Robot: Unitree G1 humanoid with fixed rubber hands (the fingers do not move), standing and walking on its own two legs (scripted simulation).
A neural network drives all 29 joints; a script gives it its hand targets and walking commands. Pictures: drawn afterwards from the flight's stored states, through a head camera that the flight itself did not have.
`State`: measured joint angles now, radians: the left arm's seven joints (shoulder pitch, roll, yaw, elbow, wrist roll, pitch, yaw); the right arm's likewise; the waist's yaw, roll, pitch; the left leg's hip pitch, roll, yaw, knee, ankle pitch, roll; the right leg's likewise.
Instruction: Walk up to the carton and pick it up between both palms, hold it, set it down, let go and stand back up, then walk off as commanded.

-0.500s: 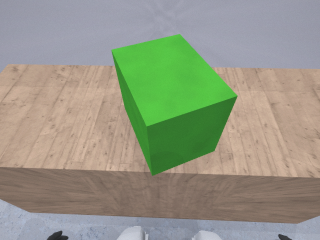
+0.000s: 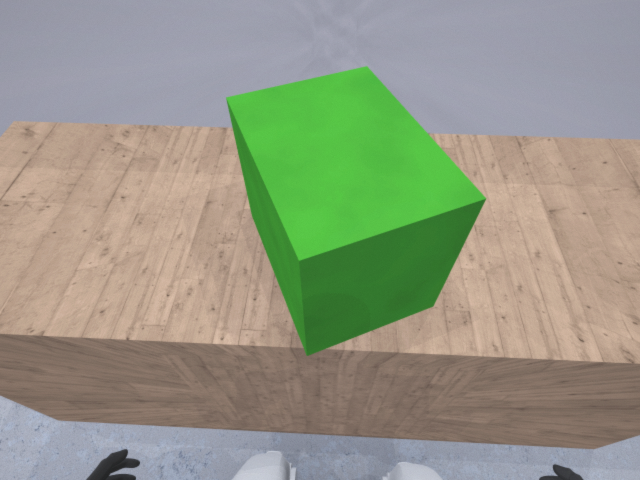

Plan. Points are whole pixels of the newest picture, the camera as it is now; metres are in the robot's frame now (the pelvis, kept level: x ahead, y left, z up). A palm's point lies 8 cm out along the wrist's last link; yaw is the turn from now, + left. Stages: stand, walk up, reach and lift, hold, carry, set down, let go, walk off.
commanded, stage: walk up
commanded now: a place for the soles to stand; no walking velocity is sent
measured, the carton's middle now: (337, 209) +0.47 +0.00 +0.03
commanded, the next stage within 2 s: reach and lift in 0.06 s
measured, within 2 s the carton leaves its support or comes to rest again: neither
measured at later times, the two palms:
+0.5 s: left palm (159, 422) +0.19 +0.22 -0.05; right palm out of the picture +0.13 -0.32 -0.08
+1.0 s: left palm (153, 470) +0.14 +0.21 -0.04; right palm (614, 477) +0.14 -0.31 -0.05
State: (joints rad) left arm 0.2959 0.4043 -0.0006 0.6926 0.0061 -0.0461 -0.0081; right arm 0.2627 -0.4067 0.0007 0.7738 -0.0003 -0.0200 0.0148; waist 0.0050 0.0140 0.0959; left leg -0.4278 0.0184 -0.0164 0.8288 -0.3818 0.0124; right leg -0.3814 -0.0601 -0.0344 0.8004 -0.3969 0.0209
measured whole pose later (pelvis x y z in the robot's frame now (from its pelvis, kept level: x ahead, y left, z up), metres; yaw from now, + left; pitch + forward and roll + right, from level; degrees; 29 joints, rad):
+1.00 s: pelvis -0.02 -0.04 +0.03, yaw -1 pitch -1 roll +0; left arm 0.20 0.23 0.00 0.46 -0.02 0.09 0.15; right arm 0.07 -0.33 -0.12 0.92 -0.01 -0.26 0.20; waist 0.05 -0.02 0.04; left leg -0.33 0.05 -0.01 0.54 -0.20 -0.03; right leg -0.33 -0.02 -0.03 0.58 -0.24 -0.01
